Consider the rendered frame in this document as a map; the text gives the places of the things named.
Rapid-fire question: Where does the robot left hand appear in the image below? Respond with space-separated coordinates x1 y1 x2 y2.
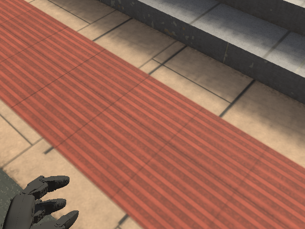
1 176 79 229

